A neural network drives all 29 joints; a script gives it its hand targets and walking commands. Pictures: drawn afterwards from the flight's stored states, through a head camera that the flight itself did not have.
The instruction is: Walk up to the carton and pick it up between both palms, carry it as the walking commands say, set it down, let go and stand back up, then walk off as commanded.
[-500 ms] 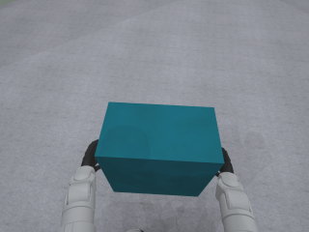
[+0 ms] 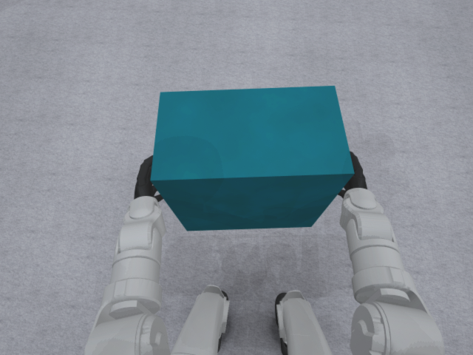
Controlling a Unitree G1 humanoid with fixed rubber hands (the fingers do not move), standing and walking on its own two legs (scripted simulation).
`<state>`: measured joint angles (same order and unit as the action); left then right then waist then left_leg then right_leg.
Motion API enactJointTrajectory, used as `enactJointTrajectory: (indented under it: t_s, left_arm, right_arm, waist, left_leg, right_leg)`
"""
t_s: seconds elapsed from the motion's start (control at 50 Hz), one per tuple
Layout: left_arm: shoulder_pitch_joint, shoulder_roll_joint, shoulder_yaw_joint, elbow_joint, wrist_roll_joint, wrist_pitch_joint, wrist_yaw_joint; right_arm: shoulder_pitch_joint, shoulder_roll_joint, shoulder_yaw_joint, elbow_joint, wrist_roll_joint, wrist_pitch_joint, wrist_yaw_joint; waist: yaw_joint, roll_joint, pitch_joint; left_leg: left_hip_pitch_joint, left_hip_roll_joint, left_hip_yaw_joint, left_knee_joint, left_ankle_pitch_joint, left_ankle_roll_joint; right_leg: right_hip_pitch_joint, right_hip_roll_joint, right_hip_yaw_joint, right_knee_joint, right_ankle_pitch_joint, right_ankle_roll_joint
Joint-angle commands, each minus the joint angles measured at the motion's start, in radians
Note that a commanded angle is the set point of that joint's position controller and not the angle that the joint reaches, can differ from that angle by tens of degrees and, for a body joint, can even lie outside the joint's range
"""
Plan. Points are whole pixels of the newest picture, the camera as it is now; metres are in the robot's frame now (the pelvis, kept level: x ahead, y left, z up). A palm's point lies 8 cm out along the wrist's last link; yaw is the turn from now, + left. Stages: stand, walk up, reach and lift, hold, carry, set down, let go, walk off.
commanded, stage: set down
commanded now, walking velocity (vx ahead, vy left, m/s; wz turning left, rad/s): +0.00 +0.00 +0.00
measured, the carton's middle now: (248, 170) +0.44 +0.03 -0.11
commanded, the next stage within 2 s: none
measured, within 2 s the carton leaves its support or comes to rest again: neither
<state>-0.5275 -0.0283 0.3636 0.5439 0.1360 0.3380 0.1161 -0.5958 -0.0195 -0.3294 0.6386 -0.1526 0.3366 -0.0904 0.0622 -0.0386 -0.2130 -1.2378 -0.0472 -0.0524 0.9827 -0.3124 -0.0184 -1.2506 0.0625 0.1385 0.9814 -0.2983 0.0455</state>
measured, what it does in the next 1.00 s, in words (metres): lowers itself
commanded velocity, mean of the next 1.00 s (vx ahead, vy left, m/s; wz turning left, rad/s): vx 0.00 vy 0.00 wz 0.00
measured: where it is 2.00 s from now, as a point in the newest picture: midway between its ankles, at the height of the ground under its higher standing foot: (251, 335)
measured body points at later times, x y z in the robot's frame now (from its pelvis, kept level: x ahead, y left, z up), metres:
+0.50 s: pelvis +0.01 -0.03 -0.06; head +0.23 -0.04 +0.33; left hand +0.39 +0.22 -0.15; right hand +0.42 -0.15 -0.18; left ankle +0.06 +0.12 -0.65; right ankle +0.07 -0.14 -0.65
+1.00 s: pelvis -0.04 +0.00 -0.15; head +0.23 +0.03 +0.21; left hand +0.40 +0.24 -0.26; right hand +0.45 -0.14 -0.26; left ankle +0.06 +0.12 -0.65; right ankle +0.07 -0.14 -0.65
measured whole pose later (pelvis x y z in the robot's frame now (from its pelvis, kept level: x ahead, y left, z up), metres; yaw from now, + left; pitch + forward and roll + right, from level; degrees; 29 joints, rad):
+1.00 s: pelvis -0.04 +0.00 -0.15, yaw +1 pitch +45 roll -2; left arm -0.87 0.12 0.31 0.70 0.00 0.34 0.18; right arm -0.93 -0.14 -0.28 0.77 -0.05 0.33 -0.16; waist 0.06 -0.03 -0.17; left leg -1.92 -0.10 -0.08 1.60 -0.45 -0.04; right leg -1.91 0.09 0.09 1.58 -0.46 0.07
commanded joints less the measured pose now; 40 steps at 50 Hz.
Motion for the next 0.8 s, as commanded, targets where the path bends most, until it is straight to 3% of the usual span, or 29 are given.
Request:
enactJointTrajectory:
  t_s: [0.0,0.08,0.1,0.12,0.14,0.2,0.24,0.26,0.28,0.3,0.32,0.34,0.36,0.38,0.4,0.42,0.5,0.52,0.54,0.56,0.58,0.6,0.66,0.68,0.7,0.72,0.74,0.76,0.78]
  left_arm:
    - [-0.755,-0.834,-0.521,-0.138,-0.152,-0.013,-0.444]
    - [-0.744,-0.863,-0.521,-0.079,-0.161,-0.006,-0.478]
    - [-0.749,-0.783,-0.476,-0.083,-0.136,-0.013,-0.482]
    - [-0.765,-0.816,-0.503,-0.071,-0.165,-0.012,-0.485]
    - [-0.712,-0.813,-0.518,-0.065,-0.155,-0.018,-0.496]
    - [-0.735,-0.765,-0.484,-0.044,-0.161,-0.035,-0.507]
    - [-0.726,-0.708,-0.478,-0.047,-0.182,-0.052,-0.512]
    - [-0.695,-0.761,-0.508,-0.07,-0.209,-0.066,-0.529]
    - [-0.62,-0.719,-0.489,-0.007,-0.201,-0.067,-0.531]
    - [-0.672,-0.685,-0.475,-0.02,-0.204,-0.074,-0.537]
    - [-0.648,-0.673,-0.464,-0.016,-0.23,-0.085,-0.529]
    - [-0.623,-0.651,-0.432,0.001,-0.207,-0.092,-0.524]
    - [-0.635,-0.687,-0.498,0.022,-0.23,-0.089,-0.513]
    - [-0.652,-0.734,-0.52,-0.017,-0.248,-0.095,-0.511]
    - [-0.724,-0.719,-0.559,-0.047,-0.284,-0.101,-0.514]
    - [-0.665,-0.729,-0.512,-0.07,-0.247,-0.1,-0.502]
    - [-0.767,-0.688,-0.561,-0.064,-0.293,-0.11,-0.481]
    - [-0.752,-0.652,-0.508,-0.121,-0.282,-0.112,-0.471]
    - [-0.769,-0.631,-0.501,-0.026,-0.263,-0.099,-0.476]
    - [-0.721,-0.681,-0.449,0.037,-0.233,-0.095,-0.459]
    - [-0.781,-0.599,-0.432,0.035,-0.235,-0.09,-0.458]
    - [-0.817,-0.631,-0.466,0.042,-0.242,-0.084,-0.456]
    - [-0.883,-0.69,-0.524,-0.06,-0.249,-0.085,-0.423]
    - [-0.998,-0.68,-0.574,-0.2,-0.291,-0.084,-0.417]
    - [-0.941,-0.72,-0.528,-0.044,-0.263,-0.063,-0.409]
    - [-0.996,-0.677,-0.53,-0.057,-0.291,-0.062,-0.408]
    - [-1.045,-0.688,-0.527,-0.07,-0.295,-0.066,-0.397]
    - [-1.014,-0.75,-0.544,-0.019,-0.277,-0.054,-0.392]
    - [-0.991,-0.735,-0.511,0.019,-0.245,-0.043,-0.397]
  right_arm:
    - [-0.769,0.931,0.572,-0.111,0.149,-0.03,0.457]
    - [-0.739,0.98,0.517,-0.055,0.129,-0.034,0.416]
    - [-0.68,1.001,0.524,-0.004,0.117,-0.022,0.411]
    - [-0.642,1.008,0.501,0.003,0.097,-0.019,0.396]
    - [-0.67,1.017,0.544,-0.056,0.14,-0.037,0.391]
    - [-0.641,1.016,0.564,-0.07,0.126,-0.047,0.343]
    - [-0.687,1.033,0.627,-0.129,0.175,-0.054,0.331]
    - [-0.658,1.015,0.659,-0.211,0.161,-0.071,0.312]
    - [-0.655,1.045,0.68,-0.202,0.179,-0.067,0.285]
    - [-0.647,1.004,0.652,-0.178,0.184,-0.074,0.272]
    - [-0.654,1.012,0.694,-0.201,0.196,-0.087,0.268]
    - [-0.611,0.999,0.684,-0.201,0.178,-0.087,0.261]
    - [-0.736,0.994,0.722,-0.278,0.243,-0.099,0.255]
    - [-0.656,0.99,0.713,-0.249,0.221,-0.104,0.253]
    - [-0.665,0.959,0.689,-0.265,0.207,-0.107,0.245]
    - [-0.631,0.952,0.726,-0.246,0.193,-0.106,0.256]
    - [-0.747,0.893,0.693,-0.276,0.195,-0.114,0.232]
    - [-0.807,0.921,0.731,-0.371,0.246,-0.119,0.234]
    - [-0.725,0.904,0.66,-0.18,0.186,-0.095,0.232]
    - [-0.808,0.91,0.696,-0.202,0.216,-0.096,0.238]
    - [-0.75,0.874,0.654,-0.107,0.18,-0.087,0.236]
    - [-0.783,0.89,0.639,-0.108,0.198,-0.087,0.234]
    - [-0.889,0.899,0.646,-0.158,0.248,-0.088,0.266]
    - [-0.958,0.864,0.66,-0.294,0.283,-0.095,0.259]
    - [-0.891,0.858,0.625,-0.116,0.209,-0.072,0.267]
    - [-0.871,0.858,0.593,-0.087,0.216,-0.078,0.268]
    - [-0.937,0.848,0.582,-0.083,0.223,-0.076,0.268]
    - [-0.936,0.824,0.541,-0.043,0.198,-0.077,0.278]
    - [-0.964,0.829,0.56,-0.087,0.221,-0.079,0.277]
  waist:
    - [0.089,-0.036,-0.87]
    - [0.036,-0.024,-0.868]
    - [0.08,-0.011,-0.849]
    - [0.018,-0.059,-0.847]
    - [0.059,0.02,-0.897]
    - [0.054,-0.035,-0.924]
    - [0.108,-0.07,-0.971]
    - [0.077,-0.085,-1.069]
    - [0.081,-0.119,-1.052]
    - [0.069,-0.089,-0.953]
    - [0.107,-0.136,-1.003]
    - [0.095,-0.134,-1.013]
    - [0.111,-0.125,-1.062]
    - [0.08,-0.054,-1.121]
    - [0.022,-0.112,-1.118]
    - [0.116,-0.057,-1.159]
    - [0.002,-0.133,-1.144]
    - [0.106,-0.098,-1.267]
    - [0.046,-0.125,-1.051]
    - [0.106,-0.133,-1.023]
    - [0.077,-0.139,-0.912]
    - [0.078,-0.081,-0.943]
    - [0.111,-0.046,-1.174]
    - [0.091,0.004,-1.357]
    - [0.06,-0.027,-1.137]
    - [0.039,-0.062,-1.123]
    - [0.062,-0.01,-1.15]
    - [0.034,0.007,-1.087]
    - [0.054,0.0,-1.063]
  left_leg:
    - [0.471,-0.035,0.081,-0.06,0.118,-0.012]
    - [0.374,-0.059,0.105,-0.001,0.143,-0.002]
    - [0.305,-0.051,0.114,0.029,0.14,0.003]
    - [0.318,-0.047,0.086,0.02,0.116,0.011]
    - [0.297,-0.054,0.119,0.038,0.236,0.005]
    - [0.161,-0.076,0.129,0.089,0.254,0.016]
    - [0.106,-0.079,0.137,0.121,0.248,0.034]
    - [0.053,-0.079,0.127,0.147,0.34,0.023]
    - [-0.001,-0.068,0.13,0.166,0.32,0.039]
    - [-0.09,-0.072,0.129,0.167,0.292,0.036]
    - [-0.059,-0.077,0.119,0.174,0.335,0.039]
    - [-0.073,-0.072,0.109,0.176,0.356,0.039]
    - [0.023,-0.076,0.109,0.187,0.323,0.042]
    - [-0.012,-0.081,0.132,0.217,0.34,0.026]
    - [0.034,-0.087,0.114,0.221,0.353,0.025]
    - [-0.054,-0.084,0.11,0.214,0.443,0.007]
    - [-0.064,-0.075,0.093,0.264,0.317,0.022]
    - [-0.024,-0.084,0.117,0.292,0.336,0.026]
    - [-0.147,-0.078,0.115,0.283,0.206,0.029]
    - [-0.12,-0.083,0.108,0.271,0.204,0.032]
    - [-0.17,-0.07,0.123,0.296,0.117,0.026]
    - [-0.161,-0.065,0.13,0.301,0.092,0.027]
    - [0.057,-0.072,0.114,0.33,0.213,0.011]
    - [0.083,-0.074,0.146,0.362,0.243,0.004]
    - [-0.001,-0.075,0.112,0.34,0.164,0.007]
    - [0.001,-0.063,0.115,0.368,0.161,-0.003]
    - [-0.002,-0.065,0.139,0.366,0.092,-0.008]
    - [0.04,-0.06,0.103,0.344,-0.006,-0.011]
    - [-0.003,-0.056,0.121,0.385,0.081,-0.003]
  right_leg:
    - [0.33,0.074,-0.149,-0.033,-0.018,-0.033]
    - [0.325,0.078,-0.15,0.006,0.01,-0.03]
    - [0.337,0.067,-0.131,0.022,0.029,-0.027]
    - [0.322,0.072,-0.143,0.034,0.034,-0.028]
    - [0.376,0.072,-0.116,0.022,0.141,-0.026]
    - [0.453,0.055,-0.1,0.057,0.249,-0.007]
    - [0.503,0.046,-0.084,0.094,0.284,0.007]
    - [0.609,0.03,-0.048,0.11,0.469,0.006]
    - [0.647,0.012,-0.042,0.136,0.518,0.024]
    - [0.641,-0.005,-0.021,0.122,0.527,0.025]
    - [0.64,0.008,-0.024,0.151,0.574,0.029]
    - [0.63,0.012,-0.035,0.162,0.621,0.029]
    - [0.553,0.022,-0.068,0.192,0.51,0.03]
    - [0.558,0.029,-0.067,0.2,0.518,0.01]
    - [0.522,0.036,-0.087,0.21,0.523,0.015]
    - [0.541,0.039,-0.079,0.243,0.624,-0.003]
    - [0.452,0.044,-0.111,0.288,0.487,0.007]
    - [0.534,0.046,-0.084,0.303,0.483,0.01]
    - [0.423,0.037,-0.096,0.284,0.359,0.012]
    - [0.366,0.046,-0.116,0.286,0.295,0.015]
    - [0.295,0.039,-0.107,0.266,0.184,0.004]
    - [0.28,0.046,-0.113,0.292,0.13,0.002]
    - [0.189,0.082,-0.157,0.341,0.145,0.006]
    - [0.305,0.09,-0.145,0.346,0.18,-0.007]
    - [0.162,0.079,-0.173,0.361,0.096,-0.013]
    - [0.127,0.077,-0.169,0.362,0.096,-0.01]
    - [0.084,0.078,-0.173,0.382,0.012,-0.014]
    - [-0.051,0.084,-0.206,0.393,-0.091,-0.023]
    - [-0.055,0.083,-0.184,0.379,-0.029,-0.025]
